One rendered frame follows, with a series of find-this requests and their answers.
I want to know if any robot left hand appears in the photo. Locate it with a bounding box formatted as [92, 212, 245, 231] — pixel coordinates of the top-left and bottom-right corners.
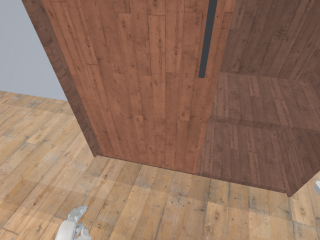
[55, 204, 92, 240]

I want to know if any handle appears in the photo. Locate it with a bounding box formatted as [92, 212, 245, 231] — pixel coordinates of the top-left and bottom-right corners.
[198, 0, 218, 78]

